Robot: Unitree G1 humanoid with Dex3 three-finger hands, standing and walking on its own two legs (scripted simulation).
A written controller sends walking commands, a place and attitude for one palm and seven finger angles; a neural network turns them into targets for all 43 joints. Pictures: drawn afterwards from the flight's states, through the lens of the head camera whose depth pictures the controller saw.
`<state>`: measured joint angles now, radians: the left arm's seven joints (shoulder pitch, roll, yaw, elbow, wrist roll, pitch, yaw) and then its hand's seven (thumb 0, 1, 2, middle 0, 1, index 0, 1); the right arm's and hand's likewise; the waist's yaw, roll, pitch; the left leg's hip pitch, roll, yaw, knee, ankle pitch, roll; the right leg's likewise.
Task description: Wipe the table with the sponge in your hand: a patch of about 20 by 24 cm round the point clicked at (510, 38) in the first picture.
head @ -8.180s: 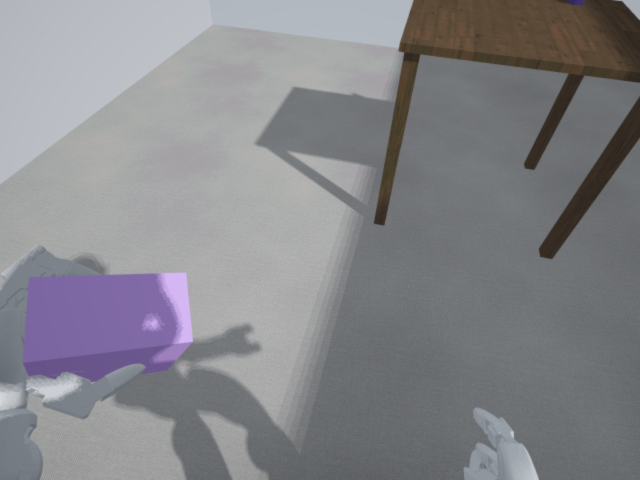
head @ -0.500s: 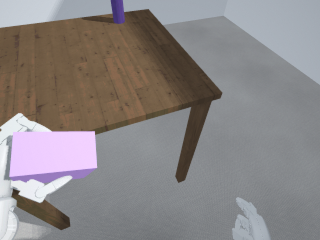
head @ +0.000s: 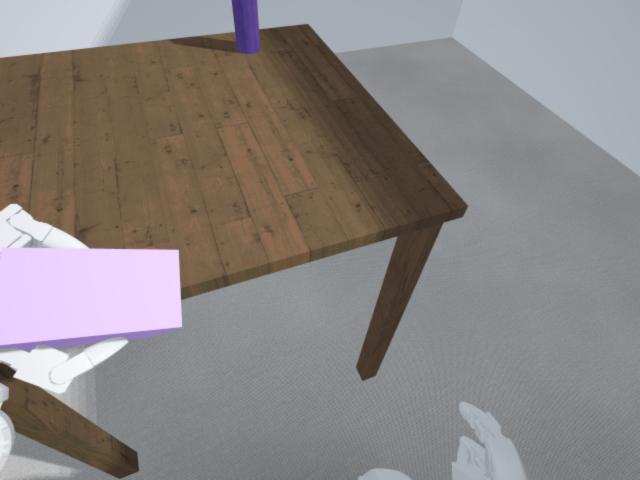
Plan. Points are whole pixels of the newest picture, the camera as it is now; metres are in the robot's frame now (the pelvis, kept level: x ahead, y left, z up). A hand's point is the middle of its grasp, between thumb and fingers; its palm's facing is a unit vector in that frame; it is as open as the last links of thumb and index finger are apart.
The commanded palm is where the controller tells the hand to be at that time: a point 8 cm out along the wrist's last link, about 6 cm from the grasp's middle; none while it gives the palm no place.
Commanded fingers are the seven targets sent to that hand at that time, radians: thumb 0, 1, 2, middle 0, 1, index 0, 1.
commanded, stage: shuffle to correct the standing spot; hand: left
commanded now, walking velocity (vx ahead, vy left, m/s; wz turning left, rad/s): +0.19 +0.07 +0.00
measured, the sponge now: (115, 301) +0.24 +0.21 +0.16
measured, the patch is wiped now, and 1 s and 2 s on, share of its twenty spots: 0.00 0.00 0.00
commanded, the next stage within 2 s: come to a stop and stand still in 0.48 s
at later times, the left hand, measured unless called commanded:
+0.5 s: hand (103, 248) +0.29 +0.23 +0.17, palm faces +0.39 -0.82 -0.41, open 10.5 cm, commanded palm +0.24 +0.27 +0.18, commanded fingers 0.00 0.10 1.30 -1.20 -1.60 -1.20 -1.60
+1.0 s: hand (96, 221) +0.33 +0.26 +0.16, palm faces +0.35 -0.83 -0.43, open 10.5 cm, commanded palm +0.28 +0.30 +0.18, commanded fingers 0.00 0.10 1.30 -1.20 -1.60 -1.20 -1.60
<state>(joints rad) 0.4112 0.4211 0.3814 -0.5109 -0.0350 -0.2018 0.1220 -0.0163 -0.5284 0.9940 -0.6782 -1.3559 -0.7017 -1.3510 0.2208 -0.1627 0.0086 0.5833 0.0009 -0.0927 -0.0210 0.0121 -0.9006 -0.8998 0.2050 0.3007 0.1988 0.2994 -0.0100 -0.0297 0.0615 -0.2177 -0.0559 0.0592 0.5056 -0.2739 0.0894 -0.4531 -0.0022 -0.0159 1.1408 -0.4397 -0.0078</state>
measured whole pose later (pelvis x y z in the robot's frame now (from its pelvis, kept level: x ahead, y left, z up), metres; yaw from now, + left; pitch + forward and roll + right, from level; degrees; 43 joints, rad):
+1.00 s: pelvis +0.11 +0.02 +0.00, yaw -1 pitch +0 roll -1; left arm 0.48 0.38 0.36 -0.52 -0.05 -0.15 0.13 -0.02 -0.53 1.00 -0.68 -1.35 -0.70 -1.35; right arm 0.17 -0.15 0.04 0.56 0.00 -0.08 -0.05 0.01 -0.90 -0.90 0.21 0.30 0.20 0.30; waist 0.01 0.01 0.06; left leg -0.28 0.09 0.08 0.52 -0.24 -0.03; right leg -0.23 -0.02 -0.06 0.50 -0.26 0.01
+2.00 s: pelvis +0.10 +0.05 +0.00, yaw -1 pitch -2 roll -2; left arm 0.42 0.34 0.34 -0.54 -0.02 -0.16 0.13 -0.02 -0.53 1.00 -0.68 -1.35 -0.70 -1.35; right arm 0.15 -0.20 0.02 0.57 -0.01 -0.16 -0.02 0.01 -0.90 -0.90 0.21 0.30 0.20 0.30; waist 0.03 -0.03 0.13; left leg -0.26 0.05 0.07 0.50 -0.21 0.02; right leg -0.18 -0.05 -0.05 0.41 -0.20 0.05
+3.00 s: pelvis +0.11 +0.04 +0.00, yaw +0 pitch -3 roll +0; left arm 0.15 0.46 0.40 -0.36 -0.02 0.11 0.04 -0.02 -0.53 1.00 -0.67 -1.35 -0.70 -1.35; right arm 0.19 -0.22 0.04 0.64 0.01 -0.10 -0.01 0.01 -0.90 -0.90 0.21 0.30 0.20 0.30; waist 0.07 0.01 0.03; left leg -0.21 0.03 0.06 0.47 -0.21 0.00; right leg -0.16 -0.06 -0.04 0.46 -0.25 0.04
